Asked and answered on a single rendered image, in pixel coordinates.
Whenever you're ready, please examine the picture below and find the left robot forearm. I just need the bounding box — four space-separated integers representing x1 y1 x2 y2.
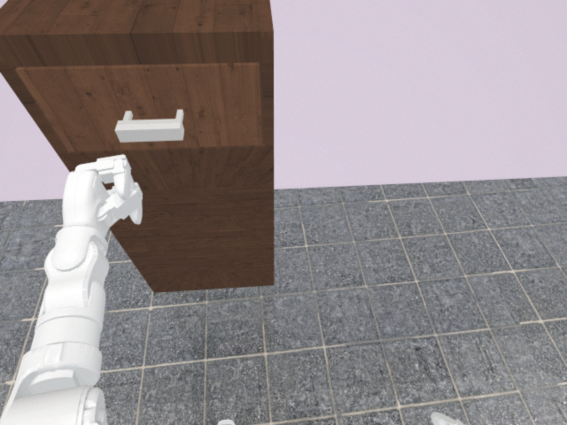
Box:
0 226 109 425

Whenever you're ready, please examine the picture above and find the cabinet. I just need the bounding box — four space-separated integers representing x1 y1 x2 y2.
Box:
0 0 274 293

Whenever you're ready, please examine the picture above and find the robot left hand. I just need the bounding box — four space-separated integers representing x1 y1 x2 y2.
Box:
62 155 143 237

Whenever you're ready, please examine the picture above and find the left robot upper arm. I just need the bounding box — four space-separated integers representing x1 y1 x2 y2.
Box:
3 384 108 425

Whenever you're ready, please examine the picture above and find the drawer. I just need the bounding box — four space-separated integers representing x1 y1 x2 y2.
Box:
15 63 262 151

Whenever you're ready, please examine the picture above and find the handle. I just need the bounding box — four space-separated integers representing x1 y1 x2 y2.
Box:
114 110 184 143

